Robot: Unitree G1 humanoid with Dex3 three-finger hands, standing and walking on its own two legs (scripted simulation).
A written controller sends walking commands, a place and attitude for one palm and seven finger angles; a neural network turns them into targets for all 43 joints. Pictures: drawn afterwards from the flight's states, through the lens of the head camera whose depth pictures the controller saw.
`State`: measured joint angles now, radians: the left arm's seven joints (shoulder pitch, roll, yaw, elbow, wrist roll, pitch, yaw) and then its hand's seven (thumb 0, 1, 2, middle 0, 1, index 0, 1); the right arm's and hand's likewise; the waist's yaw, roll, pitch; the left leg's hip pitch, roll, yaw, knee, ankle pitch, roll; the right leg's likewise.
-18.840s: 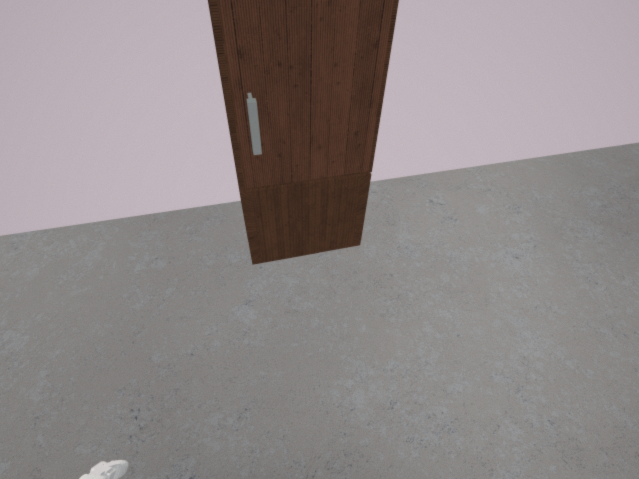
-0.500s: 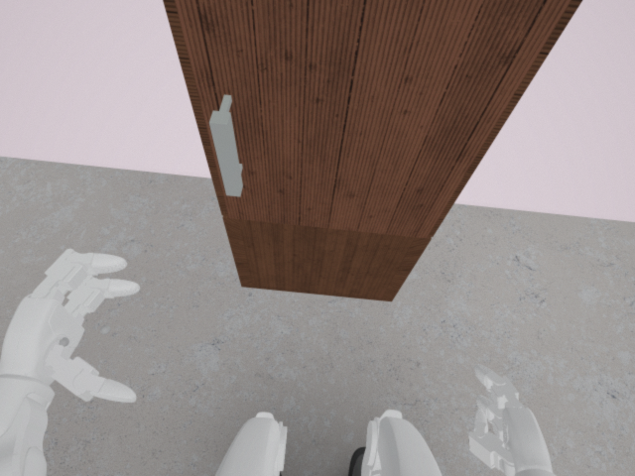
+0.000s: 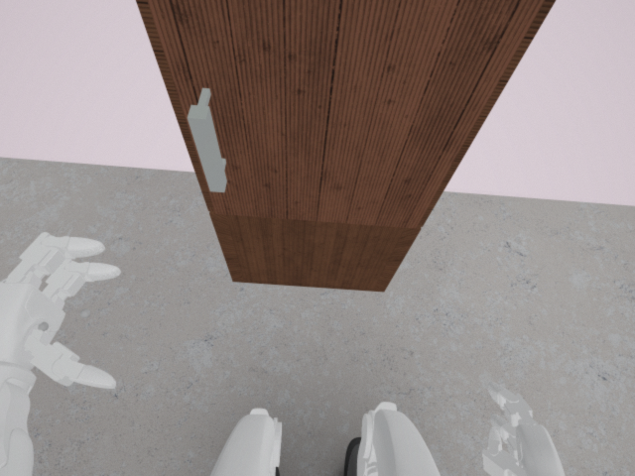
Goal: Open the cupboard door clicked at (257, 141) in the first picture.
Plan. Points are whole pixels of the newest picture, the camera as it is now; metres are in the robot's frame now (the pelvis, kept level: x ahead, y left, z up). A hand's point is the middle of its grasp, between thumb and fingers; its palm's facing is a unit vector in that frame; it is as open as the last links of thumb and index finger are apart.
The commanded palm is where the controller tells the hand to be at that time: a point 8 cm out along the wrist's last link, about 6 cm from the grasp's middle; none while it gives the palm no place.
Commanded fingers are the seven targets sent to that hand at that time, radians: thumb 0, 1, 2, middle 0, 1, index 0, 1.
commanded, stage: raise the hand with hooked fingers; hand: left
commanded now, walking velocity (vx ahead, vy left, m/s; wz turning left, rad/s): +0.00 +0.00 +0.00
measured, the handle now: (212, 143) +0.56 +0.19 +0.01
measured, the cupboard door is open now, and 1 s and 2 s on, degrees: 0 0 0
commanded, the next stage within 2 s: move the hooked fingers beside the handle in 0.20 s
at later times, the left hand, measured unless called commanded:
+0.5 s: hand (101, 297) +0.30 +0.27 +0.03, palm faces +0.00 -1.00 -0.04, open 14.0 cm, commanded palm +0.29 +0.31 +0.04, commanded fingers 0.00 -0.50 0.30 -0.30 -1.20 -0.30 -1.20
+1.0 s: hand (126, 243) +0.38 +0.26 +0.02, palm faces -0.01 -1.00 -0.02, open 14.0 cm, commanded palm +0.36 +0.30 +0.03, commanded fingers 0.00 -0.50 0.30 -0.30 -1.20 -0.30 -1.20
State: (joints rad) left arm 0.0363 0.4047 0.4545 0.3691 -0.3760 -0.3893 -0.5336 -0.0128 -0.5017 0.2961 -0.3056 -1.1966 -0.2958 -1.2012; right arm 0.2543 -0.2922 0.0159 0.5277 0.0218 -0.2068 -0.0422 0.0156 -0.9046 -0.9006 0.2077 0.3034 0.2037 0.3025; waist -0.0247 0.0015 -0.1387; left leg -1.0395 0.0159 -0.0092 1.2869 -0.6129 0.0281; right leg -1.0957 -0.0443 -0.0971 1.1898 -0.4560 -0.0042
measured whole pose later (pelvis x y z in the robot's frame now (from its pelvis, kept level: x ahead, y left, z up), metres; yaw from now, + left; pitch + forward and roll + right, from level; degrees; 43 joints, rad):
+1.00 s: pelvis +0.00 +0.00 -0.01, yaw -1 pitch +24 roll -3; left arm -0.35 0.45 0.46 0.69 -0.28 -0.39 -0.50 -0.01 -0.50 0.30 -0.31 -1.20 -0.30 -1.20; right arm 0.27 -0.29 0.03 0.58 0.02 -0.14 -0.05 0.01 -0.90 -0.90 0.21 0.30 0.20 0.30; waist -0.07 0.00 -0.14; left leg -1.11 0.02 0.00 1.31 -0.61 0.03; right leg -1.17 -0.04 -0.09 1.21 -0.45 0.00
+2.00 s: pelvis -0.01 +0.00 -0.03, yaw -3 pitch +31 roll -5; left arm -0.92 0.71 0.57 1.17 -0.09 -0.41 -0.43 -0.01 -0.50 0.30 -0.31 -1.20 -0.30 -1.20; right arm 0.31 -0.30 0.08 0.58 -0.02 0.04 -0.02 0.01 -0.91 -0.90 0.21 0.30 0.20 0.30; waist -0.21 0.02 -0.11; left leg -1.34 0.04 -0.02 1.42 -0.63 0.04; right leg -1.38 -0.02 -0.10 1.28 -0.43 0.00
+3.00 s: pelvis +0.00 +0.01 -0.02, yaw -3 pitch +31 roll -5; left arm -0.81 0.61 0.51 1.04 -0.13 -0.42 -0.40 -0.01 -0.50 0.30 -0.30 -1.20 -0.29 -1.20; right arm 0.31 -0.27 0.06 0.59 -0.02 0.09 0.00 0.01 -0.91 -0.90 0.21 0.30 0.20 0.30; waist -0.18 0.02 -0.12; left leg -1.29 0.04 -0.02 1.38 -0.63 0.04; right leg -1.33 -0.02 -0.10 1.24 -0.44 0.00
